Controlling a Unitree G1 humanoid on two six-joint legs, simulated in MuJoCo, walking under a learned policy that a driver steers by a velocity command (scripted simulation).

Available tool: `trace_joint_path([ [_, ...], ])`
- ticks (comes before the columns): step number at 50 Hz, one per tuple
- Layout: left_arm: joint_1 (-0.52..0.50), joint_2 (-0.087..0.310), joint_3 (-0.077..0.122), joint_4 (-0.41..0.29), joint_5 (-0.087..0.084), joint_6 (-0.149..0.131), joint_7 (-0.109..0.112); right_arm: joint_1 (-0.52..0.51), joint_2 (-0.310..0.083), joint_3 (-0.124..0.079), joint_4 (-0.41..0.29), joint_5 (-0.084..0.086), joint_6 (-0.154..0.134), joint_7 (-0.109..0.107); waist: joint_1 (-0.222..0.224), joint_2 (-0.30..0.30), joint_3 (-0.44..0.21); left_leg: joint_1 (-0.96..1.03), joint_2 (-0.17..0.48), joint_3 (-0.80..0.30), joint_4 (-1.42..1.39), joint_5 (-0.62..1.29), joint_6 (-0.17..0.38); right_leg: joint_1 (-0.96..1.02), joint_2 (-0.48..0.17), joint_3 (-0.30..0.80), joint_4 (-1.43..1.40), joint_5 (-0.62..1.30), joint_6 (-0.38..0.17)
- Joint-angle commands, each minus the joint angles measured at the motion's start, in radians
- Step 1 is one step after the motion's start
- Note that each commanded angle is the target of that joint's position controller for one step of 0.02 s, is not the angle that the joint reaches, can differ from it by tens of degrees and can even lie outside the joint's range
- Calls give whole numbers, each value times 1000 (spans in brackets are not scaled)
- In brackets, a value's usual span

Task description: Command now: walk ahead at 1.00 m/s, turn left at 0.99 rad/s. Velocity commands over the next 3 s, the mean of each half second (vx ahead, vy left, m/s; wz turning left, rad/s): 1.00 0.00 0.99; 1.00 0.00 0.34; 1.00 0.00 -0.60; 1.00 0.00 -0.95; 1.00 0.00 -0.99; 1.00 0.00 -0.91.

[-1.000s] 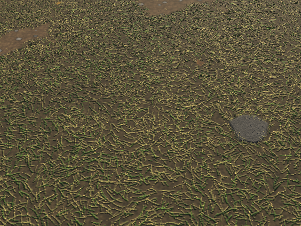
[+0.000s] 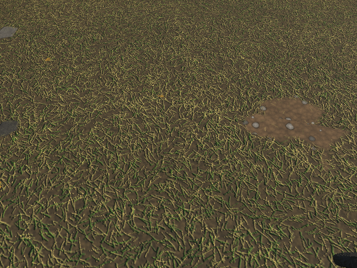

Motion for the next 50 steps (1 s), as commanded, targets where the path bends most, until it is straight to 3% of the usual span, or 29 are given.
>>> trace_joint_path([
  [1,-102,47,-7,-62,-1,-38,-7,-61,22,28,-109,5,1,15,-83,-138,108,-29,47,-10,-134,140,2,-89,-228,50,-225,390,-62],
  [3,-53,67,-4,-38,0,-36,-1,-143,21,34,-125,1,-1,30,-56,-93,149,26,16,85,-299,182,30,-56,-197,-40,-251,495,-41],
  [6,16,129,7,-23,0,-19,17,-147,27,36,-111,5,-9,32,-67,-133,108,182,-90,206,-432,127,90,76,-202,-113,-115,1139,-8],
  [9,-56,218,34,-58,6,31,36,227,-61,-11,-7,11,-14,1,-276,-200,-90,597,-171,165,-464,-39,155,45,-277,-79,386,1449,-28],
  [10,-106,210,36,-85,8,44,27,433,-107,-45,68,16,-19,-23,-356,-152,-172,890,-167,73,-575,-41,190,-139,-251,-64,717,1194,-35],
  [11,-126,106,17,-112,15,44,5,368,-178,-79,82,47,-5,-51,-263,89,-113,1015,-49,-159,-646,-90,222,-445,-39,-57,1101,65,-9],
  [12,-70,64,-1,-242,-2,22,3,285,-284,-89,14,3,10,-47,-147,160,-260,1263,176,-726,-779,-23,424,-801,40,129,1366,-197,36],
  [13,-181,109,-6,-273,-3,-9,1,350,-241,-91,1,6,13,-64,-219,-18,-285,1224,222,-859,-928,-136,441,-886,1,269,1328,-107,34],
  [15,-217,93,-17,-262,6,-21,5,323,-145,-68,66,17,-19,-81,-107,-159,-23,867,153,-706,-985,-67,359,-802,-87,277,1081,-79,27],
  [17,-170,86,-23,-236,41,26,7,255,-100,-44,60,13,-52,-89,-16,-179,34,615,68,-549,-987,34,316,-648,-118,276,946,-123,52],
  [20,-286,41,-40,-293,35,62,-5,224,-94,-38,63,22,-80,-75,-4,-125,92,333,-41,-426,-1034,48,279,-490,-122,225,644,-32,75],
  [23,-352,-29,-67,-319,15,60,-29,214,-117,-53,73,34,-78,-62,-38,-56,39,207,-110,-356,-1012,270,195,-203,-41,163,463,351,48],
  [26,-235,55,-26,-255,5,32,-24,229,-115,-50,87,22,-82,-49,-32,-40,-74,362,-115,-294,-828,431,132,-90,0,171,433,552,-13],
  [27,-143,81,-11,-231,4,24,-13,200,-130,-52,82,20,-82,-50,19,-37,-110,398,-112,-294,-695,591,118,4,32,149,422,476,-14],
  [29,315,141,33,-114,-1,8,10,-20,-138,-55,35,16,-91,-55,336,-74,-193,271,-120,-256,-50,617,61,336,0,162,325,355,-20],
  [30,259,207,51,-118,11,-5,9,148,38,-19,17,35,-97,-52,189,-485,-253,23,-280,-190,361,-194,3,456,-289,638,174,-118,-121],
  [31,71,156,25,-180,19,-9,-10,185,100,27,-8,18,-106,-75,58,-458,-97,-151,-195,-196,398,-281,0,325,-371,871,35,21,-127],
  [32,-52,136,24,-212,11,-18,-7,206,46,27,21,-4,-92,-74,-15,-282,-68,-243,-150,-167,337,-214,6,234,-422,1005,-73,-235,-242],
  [33,-80,97,22,-209,13,-22,-5,99,-27,11,24,-24,-76,-68,13,-65,37,-171,-95,-158,248,-190,-4,37,-386,950,-114,-261,-260],
  [35,-67,116,18,-139,13,-60,-9,-56,-42,3,-50,-39,-46,-36,-23,-54,153,-162,-39,-231,58,-172,-18,-126,-346,771,-81,-53,-235],
  [39,-124,178,38,-95,-28,-45,-26,-20,-28,13,-62,-26,-25,26,-103,-201,87,335,-55,-36,-353,77,-11,-357,-203,365,-277,32,-186],
  [41,-97,156,40,-65,-24,-35,-35,50,-4,10,-22,-34,-21,11,-130,-165,62,447,-45,15,-276,211,37,-287,-204,255,-224,282,-174],
  [43,-190,122,30,-79,-19,-41,-31,297,-41,-15,72,-39,-47,-25,-261,-83,-79,696,-41,-7,-367,392,76,-259,-113,98,151,492,-85],
  [44,-276,174,42,-90,-21,-42,-26,488,-73,-30,124,-42,-50,-45,-376,-117,-165,936,-74,33,-371,323,79,-374,-117,90,401,647,-62],
  [45,-382,215,57,-103,-40,-35,-24,681,-104,-46,181,-56,-46,-60,-515,-24,-164,1219,-57,10,-444,247,112,-652,-94,85,822,612,-28],
  [46,-439,148,41,-131,-33,-24,-23,697,-124,-44,180,-57,-57,-60,-539,188,-71,1233,2,-46,-645,122,133,-890,63,83,1237,-130,-23],
  [47,-243,36,6,-182,-23,-14,-19,559,-156,-29,157,-20,-60,-71,-293,231,-22,1179,176,-383,-741,-91,146,-1083,53,268,1148,-263,-58],
  [48,-248,46,4,-164,3,1,-12,436,-141,-39,141,-14,-73,-92,-212,48,114,898,199,-520,-758,-246,146,-1056,1,333,979,-228,-70],
  [50,-203,83,22,-138,10,44,-22,71,-85,-24,84,-20,-109,-113,1,-66,171,400,179,-477,-791,-430,107,-724,-91,379,619,30,-32],
])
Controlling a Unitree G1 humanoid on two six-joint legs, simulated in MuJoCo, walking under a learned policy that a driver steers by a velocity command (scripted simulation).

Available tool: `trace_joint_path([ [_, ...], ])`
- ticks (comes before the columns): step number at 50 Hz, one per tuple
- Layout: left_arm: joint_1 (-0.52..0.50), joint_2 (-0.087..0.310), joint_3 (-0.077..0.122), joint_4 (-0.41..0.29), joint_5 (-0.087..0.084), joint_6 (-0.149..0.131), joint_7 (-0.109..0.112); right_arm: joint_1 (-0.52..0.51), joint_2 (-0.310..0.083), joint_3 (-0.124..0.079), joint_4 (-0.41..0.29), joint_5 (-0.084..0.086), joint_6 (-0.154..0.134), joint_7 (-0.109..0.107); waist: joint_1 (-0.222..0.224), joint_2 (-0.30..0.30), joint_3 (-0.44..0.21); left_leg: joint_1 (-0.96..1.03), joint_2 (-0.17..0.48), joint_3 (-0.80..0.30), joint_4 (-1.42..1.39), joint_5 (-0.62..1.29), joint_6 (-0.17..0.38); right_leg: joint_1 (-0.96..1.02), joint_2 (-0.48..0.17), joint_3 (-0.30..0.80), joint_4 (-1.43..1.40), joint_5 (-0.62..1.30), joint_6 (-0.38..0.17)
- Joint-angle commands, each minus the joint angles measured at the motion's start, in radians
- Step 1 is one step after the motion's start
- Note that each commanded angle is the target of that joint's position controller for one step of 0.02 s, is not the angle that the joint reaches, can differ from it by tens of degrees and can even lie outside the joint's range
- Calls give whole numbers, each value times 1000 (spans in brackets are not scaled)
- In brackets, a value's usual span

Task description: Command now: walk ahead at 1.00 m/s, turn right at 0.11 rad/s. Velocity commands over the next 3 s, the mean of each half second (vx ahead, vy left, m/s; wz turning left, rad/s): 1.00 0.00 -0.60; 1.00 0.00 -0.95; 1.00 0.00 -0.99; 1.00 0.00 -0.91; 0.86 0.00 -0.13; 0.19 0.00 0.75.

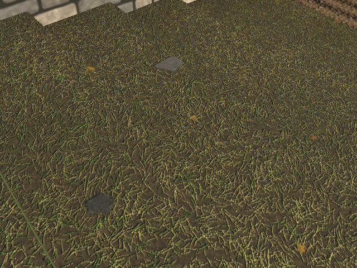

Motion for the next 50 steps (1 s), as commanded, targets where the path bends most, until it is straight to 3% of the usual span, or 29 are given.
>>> trace_joint_path([
  [1,5,89,20,-111,8,18,-23,-226,-94,-21,-55,7,-63,-40,159,56,91,-231,237,-370,-352,-123,107,-66,-59,25,-338,408,27],
  [3,161,40,14,-51,-33,48,-60,-206,-50,-6,2,43,-117,-44,230,41,-35,-478,211,-184,-284,-167,78,349,-37,-39,-300,890,22],
  [5,172,21,-2,-29,-44,62,-67,-170,-65,-11,45,52,-137,-34,227,41,1,-426,187,-61,-197,-145,40,386,-22,-102,-357,883,2],
  [7,91,48,4,-24,-22,60,-68,-95,-58,-16,84,18,-121,-28,152,34,101,-210,201,14,-71,-5,22,269,-24,-158,-529,768,-40],
  [8,111,56,6,-5,8,49,-66,-33,-54,-15,109,21,-105,-32,133,-7,92,-81,186,68,90,209,26,276,-19,-177,-658,730,-80],
  [9,263,61,21,51,19,40,-62,-35,-64,-20,126,22,-79,-37,199,-8,16,14,148,121,422,462,40,362,-11,-162,-752,690,-148],
  [10,451,58,34,105,8,38,-60,-124,-64,-28,105,35,-51,-30,337,-125,-41,-132,52,174,924,293,46,573,-35,-95,-896,700,-236],
  [11,469,69,30,139,-4,46,-60,-182,34,0,53,6,-47,-19,294,-238,12,-374,-3,131,1166,-165,63,634,-19,-90,-745,702,-192],
  [12,443,116,22,135,6,30,-40,-111,60,19,-61,1,-71,-10,121,-332,18,-680,25,-7,1070,-49,52,790,-104,186,-561,1155,-200],
  [13,426,96,21,117,-8,11,-14,-137,17,23,-93,-15,-97,-2,115,-133,-59,-786,84,-94,780,103,41,893,-176,367,-674,975,-213],
  [14,363,103,32,102,6,6,8,-140,7,27,-67,-11,-100,-1,88,-36,-72,-799,112,-120,734,113,1,839,-251,523,-738,701,-302],
  [15,194,206,55,43,26,0,52,-143,8,32,-87,-13,-83,7,14,-120,-120,-748,157,-209,640,76,-58,671,-374,836,-864,326,-407],
  [16,173,134,36,36,33,-17,57,-211,-63,16,-81,-16,-66,15,18,75,-38,-731,187,-243,583,73,-101,536,-379,874,-895,284,-442],
  [18,180,63,16,46,20,-22,45,-357,-47,25,-123,5,-39,27,16,140,102,-611,193,-189,289,142,-126,263,-267,698,-899,306,-411],
  [20,158,67,24,30,-2,-16,30,-424,11,54,-150,17,-33,43,49,42,105,-262,118,-63,16,315,-103,41,-83,435,-958,416,-313],
  [22,159,75,33,40,-31,-15,7,-350,38,58,-137,45,-26,45,43,-3,87,54,53,27,-98,434,-81,-74,-32,331,-972,559,-246],
  [25,93,148,53,15,-48,-27,-8,52,-78,-6,-34,46,-21,6,-164,63,-177,495,26,-48,-226,364,-38,47,39,238,-487,853,-144],
  [26,32,102,44,-9,-36,-38,-11,263,-158,-38,-4,35,-19,-17,-271,85,-300,702,186,-205,-230,125,-18,-43,92,180,-172,660,-115],
  [27,56,-46,13,-45,-44,-33,0,305,-196,-47,1,4,-18,-28,-212,215,-372,771,459,-615,-378,-135,18,-189,143,105,174,-85,-117],
  [28,59,-12,9,-104,-57,-22,5,163,-171,-50,-10,8,-12,-24,-118,303,-283,674,503,-899,-543,-173,60,-349,108,43,246,-18,-119],
  [30,-4,-1,14,-72,-12,11,-3,10,-14,-29,-16,19,-18,-11,-66,106,-2,372,414,-558,-518,-51,64,-353,-11,19,137,100,-113],
  [32,-15,-33,14,-84,-2,42,-21,23,19,-20,27,36,-32,-19,-9,128,43,233,347,-319,-547,165,28,-263,-64,20,26,117,-92],
  [35,-159,-46,2,-166,6,70,-41,37,15,-22,70,67,-55,-11,9,152,76,183,303,-98,-608,479,5,-231,-84,-41,-185,172,-75],
  [38,-152,-13,3,-181,23,75,-78,94,-60,-44,101,37,-68,-6,14,134,-36,300,323,53,-505,793,28,-179,-48,-157,-132,397,-106],
  [40,-233,-6,13,-206,16,57,-99,154,10,-23,134,46,-95,-17,12,67,11,363,291,93,-480,570,-28,-275,-71,-82,-317,685,-153],
  [44,-313,-36,-15,-188,25,35,-127,169,-21,-14,143,24,-102,-43,4,-14,80,205,255,258,-384,327,-82,-16,-13,-199,-614,1039,-159],
  [47,-279,-21,-21,-138,61,38,-79,272,-54,-5,178,32,-69,-58,6,-6,71,312,284,291,-88,737,-79,78,73,-311,-683,910,-159],
  [49,19,14,1,-11,50,46,-27,317,-53,2,199,33,-27,-62,108,29,-83,346,307,249,384,1075,-60,361,100,-327,-721,840,-188],
  [50,173,73,28,44,57,40,-3,261,-79,-12,190,40,-9,-50,206,-4,-80,130,276,219,781,873,-64,578,51,-239,-827,808,-242],
])
Over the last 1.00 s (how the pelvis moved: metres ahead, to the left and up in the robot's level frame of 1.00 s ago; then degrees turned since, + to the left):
0.84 0.26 -0.04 39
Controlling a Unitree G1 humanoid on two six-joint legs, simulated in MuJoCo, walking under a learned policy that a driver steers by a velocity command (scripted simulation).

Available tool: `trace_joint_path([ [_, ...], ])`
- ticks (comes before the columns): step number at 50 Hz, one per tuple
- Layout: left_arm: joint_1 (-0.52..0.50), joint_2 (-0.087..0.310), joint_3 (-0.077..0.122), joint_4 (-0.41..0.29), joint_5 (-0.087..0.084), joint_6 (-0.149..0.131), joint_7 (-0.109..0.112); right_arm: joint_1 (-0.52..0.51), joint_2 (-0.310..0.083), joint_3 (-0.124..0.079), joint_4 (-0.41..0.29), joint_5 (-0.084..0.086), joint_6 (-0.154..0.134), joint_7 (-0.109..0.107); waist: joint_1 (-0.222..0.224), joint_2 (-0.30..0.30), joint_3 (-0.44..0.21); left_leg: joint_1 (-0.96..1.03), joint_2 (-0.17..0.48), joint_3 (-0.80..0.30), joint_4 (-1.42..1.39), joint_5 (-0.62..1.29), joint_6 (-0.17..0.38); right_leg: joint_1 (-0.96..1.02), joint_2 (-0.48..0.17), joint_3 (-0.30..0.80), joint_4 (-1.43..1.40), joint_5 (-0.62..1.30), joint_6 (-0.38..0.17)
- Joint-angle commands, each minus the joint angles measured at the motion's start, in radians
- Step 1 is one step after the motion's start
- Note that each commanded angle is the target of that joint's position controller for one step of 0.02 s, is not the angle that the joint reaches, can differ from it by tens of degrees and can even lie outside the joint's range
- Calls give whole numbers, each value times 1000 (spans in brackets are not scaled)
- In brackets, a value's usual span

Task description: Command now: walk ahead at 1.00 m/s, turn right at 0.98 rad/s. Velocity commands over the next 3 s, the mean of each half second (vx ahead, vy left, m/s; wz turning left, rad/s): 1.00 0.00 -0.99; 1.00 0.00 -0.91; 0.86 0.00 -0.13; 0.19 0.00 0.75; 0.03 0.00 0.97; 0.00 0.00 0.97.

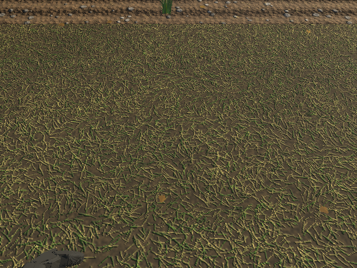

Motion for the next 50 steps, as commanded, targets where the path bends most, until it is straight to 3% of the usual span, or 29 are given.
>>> trace_joint_path([
  [1,589,213,89,189,-10,4,73,-204,-151,-49,-69,-4,42,6,365,-83,-3,-708,-41,-105,1020,177,86,739,-70,180,-153,-85,-150],
  [2,613,339,111,222,-28,14,82,-192,-90,-29,-198,14,17,-1,213,-233,-104,-1153,-23,-241,1076,-68,57,1122,-227,321,282,672,-152],
  [3,602,319,102,175,-60,10,89,-228,-125,-17,-246,-2,3,13,236,36,-294,-1249,30,-371,910,13,42,1217,-283,502,208,499,-239],
  [4,559,273,97,175,-62,21,92,-264,-151,-19,-244,-32,-2,18,202,215,-243,-1258,32,-381,834,37,43,1072,-269,609,97,62,-279],
  [6,523,248,89,186,-37,0,100,-281,-135,-17,-251,-65,3,34,134,137,-70,-1376,40,-469,773,-138,40,778,-400,1015,-55,-492,-388],
  [7,483,134,59,178,-46,-27,99,-388,-157,-25,-281,-59,11,32,103,238,65,-1379,98,-554,570,-36,17,541,-395,942,-73,-554,-320],
  [8,270,132,44,112,-51,-40,109,-527,-157,-19,-363,-17,22,39,19,269,223,-1069,136,-531,121,164,-39,31,-299,798,-266,-651,-227],
  [9,159,157,46,79,-39,-55,114,-493,-144,-16,-361,-22,15,44,-38,213,231,-681,116,-492,-95,384,-47,-301,-183,714,-300,-654,-167],
  [10,117,157,52,86,-52,-68,111,-364,-108,-11,-314,-15,13,58,-88,141,134,-311,69,-458,-178,669,-36,-453,-62,582,-220,-664,-109],
  [12,132,189,70,83,-68,-75,90,-188,-127,-33,-230,23,27,66,-116,79,-17,-106,-16,-384,-202,677,-16,-353,-24,514,-68,-507,-80],
  [14,153,221,77,76,-71,-63,71,35,-183,-71,-157,10,38,48,-231,172,-183,85,-98,-330,-302,487,8,-191,69,433,365,-241,-6],
  [15,135,147,58,58,-65,-63,68,183,-234,-90,-136,-10,36,34,-308,235,-235,150,-1,-444,-389,277,30,-214,139,392,747,-367,34],
  [16,154,-5,22,18,-37,-63,67,128,-206,-60,-151,-7,37,31,-199,403,-203,53,226,-891,-585,32,47,-333,186,333,1112,-988,34],
  [17,302,5,19,-42,-74,-65,61,-109,-239,-62,-220,-11,45,32,11,509,-159,-5,365,-1405,-862,-108,141,-512,147,311,1151,-928,42],
  [19,252,5,8,-20,-34,-12,51,-295,-155,-63,-246,-4,48,44,46,205,59,-309,315,-1110,-796,-276,181,-479,-14,272,1094,-848,67],
  [21,189,-12,3,-71,-44,23,28,-296,-151,-58,-200,-19,36,49,79,191,97,-461,259,-819,-798,-32,142,-399,-82,284,978,-811,90],
  [26,23,50,12,-163,-53,55,5,-309,-145,-62,-162,20,-23,61,99,131,62,-424,173,-358,-928,466,123,-299,-114,237,611,-495,100],
  [30,53,79,29,-122,-41,60,-17,-238,-180,-70,-140,-2,-20,44,108,94,-2,-148,171,-154,-823,906,126,-277,-126,146,593,-383,38],
  [32,175,94,45,-74,-45,59,2,-306,-207,-63,-181,-2,-4,41,183,95,-89,-182,129,-51,-636,1375,104,-17,-40,20,580,-405,-6],
  [33,206,72,44,-65,-37,50,7,-299,-198,-60,-154,1,-11,29,220,135,-111,-163,157,-58,-545,1237,46,58,-71,97,514,-249,-23],
  [36,668,210,116,78,-29,69,71,-564,-329,-106,-226,32,13,71,512,68,-171,-645,168,-148,244,1268,37,764,-16,107,422,-548,-95],
  [37,624,223,112,112,-50,55,91,-605,-192,-73,-278,1,23,90,469,-281,15,-994,-67,-153,725,295,8,736,2,218,196,-501,-169],
  [38,476,259,91,76,-54,42,108,-569,-107,-30,-391,-40,11,85,262,-354,68,-1229,-76,-255,589,155,-20,628,-93,605,-21,-572,-179],
  [40,416,221,90,55,-29,13,135,-493,-173,-48,-320,-57,-6,102,185,90,35,-1065,-12,-394,397,122,-34,404,-163,883,-44,-782,-195],
  [42,250,198,71,10,15,-33,142,-498,-200,-56,-320,-46,-2,106,84,215,23,-842,-6,-467,117,197,-24,68,-149,847,17,-959,-163],
  [44,138,160,63,69,-37,-76,153,-473,-136,-41,-333,-12,25,103,-37,113,-5,-393,-26,-394,-146,812,-34,-289,-37,640,58,-1106,-73],
  [46,128,133,57,80,-69,-99,144,-316,-106,-29,-261,25,42,117,-70,105,-89,-101,-43,-358,-244,1081,-21,-370,26,485,153,-1100,-35],
  [48,196,97,54,116,-52,-95,136,-305,-105,-24,-230,44,45,124,-36,82,-6,-95,-16,-359,-424,1073,-1,-278,43,424,298,-1092,-10],
  [50,243,77,55,139,-40,-60,138,-169,-106,-35,-158,15,40,124,-79,69,18,-56,-10,-335,-688,1079,65,-164,74,320,636,-971,17],
])
Over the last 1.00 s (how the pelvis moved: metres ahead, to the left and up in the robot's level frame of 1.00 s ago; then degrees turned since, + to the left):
0.91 -0.27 -0.25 -48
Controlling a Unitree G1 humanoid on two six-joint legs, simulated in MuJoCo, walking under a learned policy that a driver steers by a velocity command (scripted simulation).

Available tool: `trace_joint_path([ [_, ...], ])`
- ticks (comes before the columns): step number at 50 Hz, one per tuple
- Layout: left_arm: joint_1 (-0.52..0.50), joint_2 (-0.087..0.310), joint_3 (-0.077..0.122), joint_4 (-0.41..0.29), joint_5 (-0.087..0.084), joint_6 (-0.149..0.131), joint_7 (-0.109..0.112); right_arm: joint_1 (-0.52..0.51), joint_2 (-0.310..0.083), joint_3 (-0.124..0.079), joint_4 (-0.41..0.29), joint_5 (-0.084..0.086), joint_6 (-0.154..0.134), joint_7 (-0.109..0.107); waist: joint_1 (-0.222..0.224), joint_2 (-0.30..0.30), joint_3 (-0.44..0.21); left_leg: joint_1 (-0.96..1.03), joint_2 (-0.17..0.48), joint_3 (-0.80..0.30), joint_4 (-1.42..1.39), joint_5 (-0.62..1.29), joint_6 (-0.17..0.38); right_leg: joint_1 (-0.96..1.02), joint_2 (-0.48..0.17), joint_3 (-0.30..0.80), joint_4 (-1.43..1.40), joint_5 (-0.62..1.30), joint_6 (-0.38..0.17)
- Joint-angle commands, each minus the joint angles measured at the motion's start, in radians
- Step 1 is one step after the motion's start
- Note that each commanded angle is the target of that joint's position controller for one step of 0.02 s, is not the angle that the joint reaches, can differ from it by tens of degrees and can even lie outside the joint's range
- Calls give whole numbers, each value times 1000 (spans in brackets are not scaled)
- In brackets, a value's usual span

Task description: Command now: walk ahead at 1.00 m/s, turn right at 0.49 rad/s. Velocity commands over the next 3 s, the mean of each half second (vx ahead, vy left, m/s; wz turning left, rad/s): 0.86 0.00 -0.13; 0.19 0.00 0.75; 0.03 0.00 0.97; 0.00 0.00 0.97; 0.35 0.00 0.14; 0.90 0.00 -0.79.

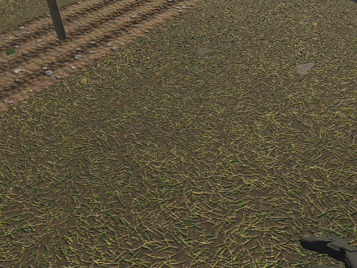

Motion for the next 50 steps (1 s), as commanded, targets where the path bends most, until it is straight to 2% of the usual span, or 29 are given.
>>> trace_joint_path([
  [1,-280,102,23,-124,5,1,-7,540,-91,-53,195,-13,21,-6,-302,17,3,581,42,37,-324,148,114,-387,-34,-5,381,276,-16],
  [3,-358,-16,-5,-218,-20,1,-38,647,-70,-41,237,-53,6,-7,-289,95,-49,759,131,-76,-98,214,111,-694,27,8,878,24,-28],
  [4,-213,-73,-30,-278,-48,-19,-30,616,-51,-23,234,-78,-16,-12,-133,252,-86,892,258,-262,83,461,101,-942,-40,84,853,116,-42],
  [5,-235,-74,-44,-259,-34,-29,-15,622,-59,-35,240,-64,-27,-20,-146,226,-91,913,304,-343,32,289,158,-1103,-75,84,832,189,-45],
  [6,-274,-72,-57,-294,14,-18,-7,549,-189,-79,238,-43,-48,-49,-97,219,-81,768,487,-610,-162,-283,290,-1159,-145,172,774,242,0],
  [7,-376,-6,-47,-293,53,-8,-22,437,-133,-60,229,-36,-53,-67,-62,25,12,574,453,-694,-324,-689,306,-1145,-209,173,706,306,52],
  [9,-509,47,-46,-355,21,-4,-68,324,-76,-27,220,-49,-73,-73,-20,-10,230,140,342,-492,-409,-523,274,-907,-252,182,274,425,107],
  [11,-511,15,-62,-347,10,9,-119,303,-76,-25,220,-21,-64,-71,3,20,158,-127,165,-162,-495,-452,205,-417,-265,-6,-43,661,95],
  [14,-546,2,-70,-329,-5,24,-132,413,-145,-49,249,17,-54,-42,-51,6,144,63,145,-31,-559,-17,203,-208,-214,-160,-239,628,42],
  [16,-443,48,-50,-285,6,14,-106,505,-153,-53,278,1,-30,-44,-17,18,35,349,136,42,-259,555,173,-134,-107,-218,-349,505,7],
  [17,-247,66,-38,-225,15,1,-94,509,-176,-57,281,-2,-14,-55,75,35,-85,361,110,70,14,599,141,90,-79,-205,-473,585,-7],
  [18,-104,126,-16,-182,35,-14,-79,510,-149,-53,267,7,-4,-60,128,38,-190,182,64,72,318,312,110,371,-203,-67,-491,688,-21],
  [19,-89,208,-2,-184,65,-23,-70,626,40,-15,221,34,-1,-49,24,-230,-389,-124,-90,69,790,-818,70,675,-598,389,-452,1052,-131],
  [20,-31,183,2,-187,19,-11,-69,575,-94,-51,202,41,5,-71,73,-102,-510,-165,-100,-54,919,-813,92,660,-633,489,-476,1361,-147],
  [21,-117,145,-8,-173,4,-16,-66,481,-80,-56,172,44,3,-80,25,-89,-355,-236,-58,-74,863,-740,94,554,-594,333,-481,1470,-111],
  [22,-19,67,-43,-102,23,-21,-98,405,-60,-30,125,-61,-29,-19,49,-138,-297,-237,-23,-139,884,-785,76,445,-570,242,-506,1491,-195],
  [23,-114,68,-38,-104,22,-23,-95,359,-31,-27,101,-83,-45,-3,-17,-116,-179,-310,8,-100,841,-798,56,343,-536,154,-524,1547,-161],
  [25,-265,67,-32,-146,49,-22,-84,403,39,-3,113,-73,-44,18,-120,-71,-146,-235,47,-64,704,-759,33,151,-494,28,-614,1534,-102],
  [33,-292,221,38,-207,68,-72,-31,213,-64,-37,68,3,-36,79,-156,-110,-80,-103,-42,54,208,-311,33,44,-410,-280,-769,1423,154],
  [38,-495,340,77,-392,55,-37,-43,644,-217,-122,208,-16,-53,31,-312,-136,-54,330,-218,150,-5,-331,73,-100,-357,-354,-340,1708,409],
  [39,-402,240,50,-325,63,-28,-67,678,-229,-132,262,-44,-89,-2,-319,83,-53,460,-142,-10,-195,-38,164,-219,-308,-237,96,837,406],
  [40,-343,24,-12,-342,53,-22,-109,772,-222,-113,298,-77,-101,-39,-252,96,-266,823,15,-251,-65,512,370,-458,-143,-155,375,-6,472],
  [41,-185,-87,-48,-383,44,-33,-117,721,-358,-141,236,-73,-112,-37,-131,123,-392,907,242,-542,-6,971,601,-497,-151,73,475,-120,490],
  [42,-285,79,-17,-415,-16,-44,-101,541,-283,-138,181,-65,-124,-23,-182,46,-189,751,283,-613,-71,640,574,-706,-178,169,461,-93,478],
  [43,-382,203,9,-432,-13,-32,-83,393,-202,-120,127,-26,-117,-32,-185,-6,-146,567,198,-515,-117,417,510,-686,-195,129,415,-76,435],
  [45,-311,187,4,-409,65,-4,-51,221,-154,-76,45,10,-74,-13,-43,-17,-131,122,75,-449,-247,247,435,-343,-239,99,207,43,321],
  [46,-276,172,-7,-400,68,3,-49,199,-179,-77,17,-3,-63,4,1,-15,-111,-46,31,-435,-280,191,406,-179,-227,64,154,95,305],
  [48,-243,124,-34,-380,27,22,-64,159,-255,-99,-30,-20,-71,17,23,-51,-102,-160,-62,-361,-282,70,339,0,-214,-24,-88,229,312],
  [50,-283,114,-46,-368,-5,42,-78,239,-264,-110,-45,-31,-74,16,-47,-11,-97,-72,-60,-426,-274,-106,318,32,-166,-19,-255,366,313],
])
Over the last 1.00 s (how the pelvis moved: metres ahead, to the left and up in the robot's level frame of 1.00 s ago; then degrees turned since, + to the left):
0.78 -0.23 -0.13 -56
